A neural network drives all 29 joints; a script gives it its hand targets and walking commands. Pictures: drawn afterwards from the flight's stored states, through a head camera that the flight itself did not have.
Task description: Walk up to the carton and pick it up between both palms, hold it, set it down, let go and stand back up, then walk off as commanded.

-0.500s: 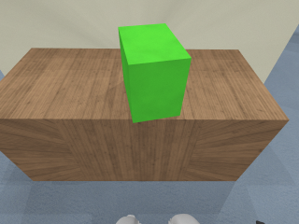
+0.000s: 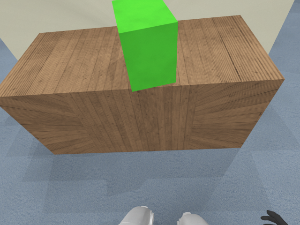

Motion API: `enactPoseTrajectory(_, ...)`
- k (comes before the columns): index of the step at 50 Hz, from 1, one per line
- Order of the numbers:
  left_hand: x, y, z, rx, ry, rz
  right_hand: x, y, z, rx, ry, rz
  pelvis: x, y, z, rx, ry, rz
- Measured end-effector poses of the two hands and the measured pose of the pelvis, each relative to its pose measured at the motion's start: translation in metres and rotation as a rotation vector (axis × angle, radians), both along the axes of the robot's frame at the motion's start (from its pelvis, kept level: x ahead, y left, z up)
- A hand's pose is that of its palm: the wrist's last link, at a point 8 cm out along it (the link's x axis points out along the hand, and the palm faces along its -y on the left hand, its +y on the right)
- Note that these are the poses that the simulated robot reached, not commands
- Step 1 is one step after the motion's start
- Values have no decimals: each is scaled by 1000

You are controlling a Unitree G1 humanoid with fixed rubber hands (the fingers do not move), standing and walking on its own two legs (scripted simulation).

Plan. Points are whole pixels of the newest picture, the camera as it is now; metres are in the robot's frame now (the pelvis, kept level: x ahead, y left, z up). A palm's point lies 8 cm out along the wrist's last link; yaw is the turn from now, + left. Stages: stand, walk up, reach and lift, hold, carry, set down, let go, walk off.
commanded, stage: walk off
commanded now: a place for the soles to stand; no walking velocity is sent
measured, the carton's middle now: (144, 42) +0.83 +0.05 +0.04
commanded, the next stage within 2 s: none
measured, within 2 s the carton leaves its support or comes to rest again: neither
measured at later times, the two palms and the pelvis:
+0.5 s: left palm out of the picture -0.08 +0.39 -0.10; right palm out of the picture +0.00 -0.20 -0.09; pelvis -0.14 +0.07 +0.00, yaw +0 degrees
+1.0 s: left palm out of the picture -0.27 +0.41 -0.11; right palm out of the picture -0.25 -0.23 -0.11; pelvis -0.33 +0.10 -0.02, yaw +3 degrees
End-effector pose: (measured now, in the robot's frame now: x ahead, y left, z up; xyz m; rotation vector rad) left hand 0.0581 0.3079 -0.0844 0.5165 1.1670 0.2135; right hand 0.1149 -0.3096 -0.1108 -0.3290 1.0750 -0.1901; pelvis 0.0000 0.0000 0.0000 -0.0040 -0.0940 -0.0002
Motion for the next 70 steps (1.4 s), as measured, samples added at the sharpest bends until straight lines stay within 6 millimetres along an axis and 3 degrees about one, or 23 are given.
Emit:
enactPoseTrajectory(10, -19, 45, -24, -54, -100, -22, -50, 49, 5, -45, -16, 9, -52, 52, -14, -49, -32, 11)
enactPoseTrajectory(16, -48, 70, -21, -60, -113, -32, -81, 88, 12, -8, -46, -10, -84, 74, -7, -70, -60, 5)
enactPoseTrajectory(20, -85, 82, -14, -45, -57, -24, -93, 105, 20, 27, -71, -15, -108, 78, 3, -70, -47, -1)
enactPoseTrajectory(24, -128, 87, -11, -28, -11, -12, -109, 109, 22, 45, -92, -11, -134, 76, 5, -65, -46, -3)
enactPoseTrajectory(29, -186, 80, -17, -14, 27, 6, -136, 98, 16, 52, -122, -1, -170, 66, -3, -50, -61, -6)
enactPoseTrajectory(33, -248, 70, -26, 1, 58, 38, -160, 80, 3, 46, -135, 13, -206, 54, -18, -30, -108, -8)
enactPoseTrajectory(36, -289, 64, -29, -3, 76, 77, -187, 72, 1, 35, -135, 8, -227, 52, -19, -15, -154, -2)
enactPoseTrajectory(39, -308, 66, -24, -2, 69, 88, -219, 66, 0, 16, -95, 15, -249, 55, -16, -8, -149, 11)
enactPoseTrajectory(47, -321, 90, -21, -11, 14, 35, -323, 69, -2, -33, 64, 6, -308, 81, -12, -27, -75, 38)
enactPoseTrajectory(53, -328, 115, -24, -30, -25, -20, -416, 94, -2, -36, 138, -64, -341, 110, -12, -45, -105, 33)
enactPoseTrajectory(56, -339, 117, -15, -48, -11, -38, -449, 110, 2, -10, 176, -113, -351, 115, 0, -46, -87, 22)
enactPoseTrajectory(62, -382, 116, 7, -69, 70, -39, -460, 124, 21, 42, 125, -142, -364, 111, 24, -41, -27, -5)
enactPoseTrajectory(66, -407, 110, 13, -61, 91, -7, -456, 112, 25, 39, 101, -116, -373, 100, 27, -30, -17, -15)
enactPoseTrajectory(70, -444, 102, -2, -53, 106, 43, -441, 91, 10, 3, 68, -66, -382, 90, 9, -24, -57, -25)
